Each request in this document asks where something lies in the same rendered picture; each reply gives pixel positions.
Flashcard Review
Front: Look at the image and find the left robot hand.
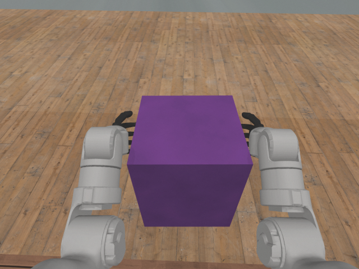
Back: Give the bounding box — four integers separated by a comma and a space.
112, 111, 136, 154

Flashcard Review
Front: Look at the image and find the robot left forearm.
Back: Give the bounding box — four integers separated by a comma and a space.
61, 126, 128, 255

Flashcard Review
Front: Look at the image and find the left robot upper arm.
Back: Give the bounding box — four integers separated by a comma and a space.
31, 215, 126, 269

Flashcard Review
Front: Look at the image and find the right robot upper arm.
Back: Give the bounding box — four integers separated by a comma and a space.
256, 217, 358, 269

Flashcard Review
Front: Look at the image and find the robot right forearm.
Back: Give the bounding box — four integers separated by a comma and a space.
248, 127, 325, 253

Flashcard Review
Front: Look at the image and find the right robot hand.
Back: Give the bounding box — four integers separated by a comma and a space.
241, 112, 264, 157

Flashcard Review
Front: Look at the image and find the carton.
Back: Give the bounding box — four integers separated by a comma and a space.
127, 95, 253, 227

